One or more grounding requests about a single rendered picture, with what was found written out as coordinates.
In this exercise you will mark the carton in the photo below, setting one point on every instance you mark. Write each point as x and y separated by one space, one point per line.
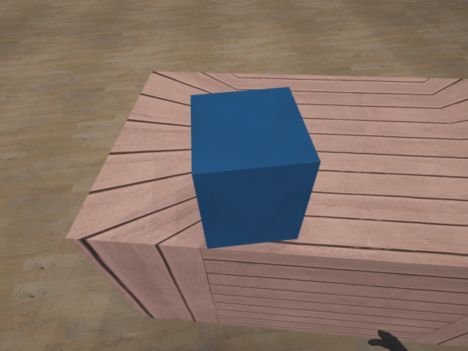
253 166

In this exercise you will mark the robot right hand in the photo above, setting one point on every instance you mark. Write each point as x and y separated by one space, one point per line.
387 341

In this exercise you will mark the pedestal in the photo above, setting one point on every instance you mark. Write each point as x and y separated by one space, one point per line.
384 241

